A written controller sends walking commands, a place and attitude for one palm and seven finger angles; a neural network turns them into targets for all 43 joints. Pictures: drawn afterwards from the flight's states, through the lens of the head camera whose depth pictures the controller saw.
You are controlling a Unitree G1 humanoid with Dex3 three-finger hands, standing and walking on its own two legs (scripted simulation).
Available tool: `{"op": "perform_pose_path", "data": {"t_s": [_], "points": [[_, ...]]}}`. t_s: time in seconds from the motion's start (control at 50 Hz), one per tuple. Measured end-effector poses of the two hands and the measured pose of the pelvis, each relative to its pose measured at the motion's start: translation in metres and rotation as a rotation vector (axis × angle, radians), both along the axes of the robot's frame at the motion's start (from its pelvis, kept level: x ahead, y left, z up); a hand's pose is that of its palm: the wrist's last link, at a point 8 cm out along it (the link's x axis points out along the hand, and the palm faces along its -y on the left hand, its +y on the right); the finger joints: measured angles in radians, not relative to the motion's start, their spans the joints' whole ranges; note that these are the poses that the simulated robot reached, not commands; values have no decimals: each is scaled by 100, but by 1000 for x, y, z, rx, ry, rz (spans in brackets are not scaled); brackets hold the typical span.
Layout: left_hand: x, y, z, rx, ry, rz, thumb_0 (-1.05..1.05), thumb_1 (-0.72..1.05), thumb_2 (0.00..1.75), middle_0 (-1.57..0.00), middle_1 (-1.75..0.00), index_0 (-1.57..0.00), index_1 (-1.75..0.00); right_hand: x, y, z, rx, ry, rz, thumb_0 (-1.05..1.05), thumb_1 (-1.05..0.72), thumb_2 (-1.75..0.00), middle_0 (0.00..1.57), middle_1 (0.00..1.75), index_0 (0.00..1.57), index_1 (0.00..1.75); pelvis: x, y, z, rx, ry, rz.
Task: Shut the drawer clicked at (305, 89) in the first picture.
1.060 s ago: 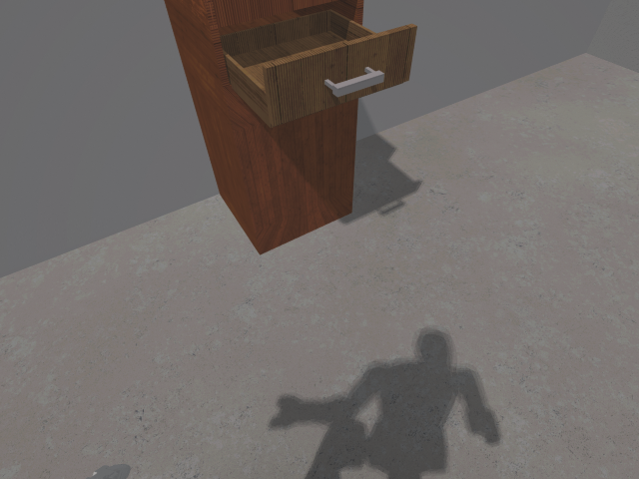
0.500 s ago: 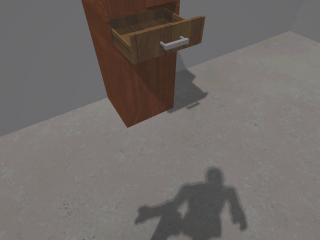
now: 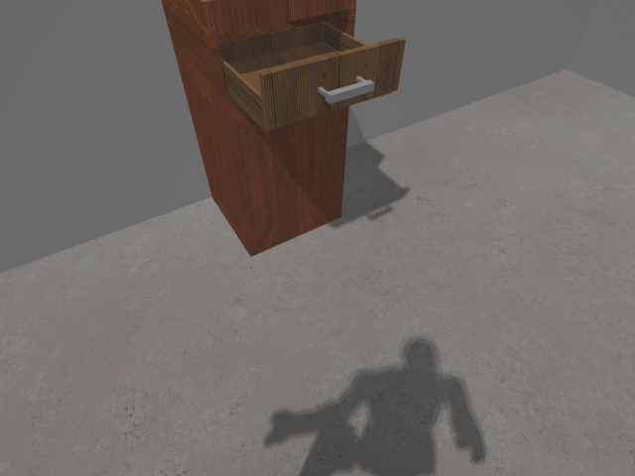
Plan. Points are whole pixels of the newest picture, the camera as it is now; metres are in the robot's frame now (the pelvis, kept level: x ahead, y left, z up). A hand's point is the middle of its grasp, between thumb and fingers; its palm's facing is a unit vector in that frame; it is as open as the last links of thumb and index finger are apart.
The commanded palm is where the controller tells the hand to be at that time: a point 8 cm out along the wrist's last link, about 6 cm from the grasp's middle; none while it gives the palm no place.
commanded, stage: look at it before walking up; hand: left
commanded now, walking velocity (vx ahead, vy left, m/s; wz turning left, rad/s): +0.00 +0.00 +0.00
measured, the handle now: (345, 88) +0.98 -0.02 +0.03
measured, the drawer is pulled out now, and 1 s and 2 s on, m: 0.26 0.26 0.26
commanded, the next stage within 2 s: walk to a spot facing it in 0.38 s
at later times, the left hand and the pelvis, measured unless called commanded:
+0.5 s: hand out of the picture +0.06 +0.25 -0.16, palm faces -0.02 -0.94 -0.33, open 7.4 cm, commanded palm none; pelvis +0.00 +0.01 +0.00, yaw +0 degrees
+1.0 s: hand out of the picture +0.06 +0.19 -0.18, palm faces -0.13 -0.96 -0.26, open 7.4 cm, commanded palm none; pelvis -0.02 +0.00 -0.03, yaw -10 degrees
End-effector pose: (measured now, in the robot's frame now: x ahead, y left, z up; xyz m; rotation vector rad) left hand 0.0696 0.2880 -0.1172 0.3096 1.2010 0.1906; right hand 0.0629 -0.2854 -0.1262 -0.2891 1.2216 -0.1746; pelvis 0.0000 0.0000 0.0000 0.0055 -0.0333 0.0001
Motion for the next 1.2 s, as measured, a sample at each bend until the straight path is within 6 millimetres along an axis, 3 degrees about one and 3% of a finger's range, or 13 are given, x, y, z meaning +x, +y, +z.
{"op": "perform_pose_path", "data": {"t_s": [0.64,0.82,0.96,1.08,1.2], "points": [[-8,7,-7,-1,57,0,0,90,90,-20,-30,-20,-30,4,10,0,-7,-16,-34,1,-90,-90,20,30,20,30,2,10,-2,1,10,-45],[-5,-23,-27,-58,94,-73,0,90,90,-20,-29,-20,-30,-29,29,-21,56,-24,-146,1,-90,-90,20,30,20,30,-7,8,-16,17,25,-128],[-3,-49,-36,-71,57,-101,0,90,90,-20,-29,-20,-30,-56,23,-46,93,13,-211,1,-90,-90,20,30,20,30,-16,-4,-31,16,18,-164],[-14,-54,-28,-85,91,-122,0,90,90,-20,-30,-20,-30,-52,22,-28,79,-34,-236,1,-90,-90,20,30,20,30,-25,3,-18,17,41,-220],[-6,-36,-26,-104,109,-172,0,90,90,-20,-30,-21,-30,-47,32,-3,42,-128,-277,1,-90,-90,20,30,20,30,-22,21,-10,20,73,-301]]}}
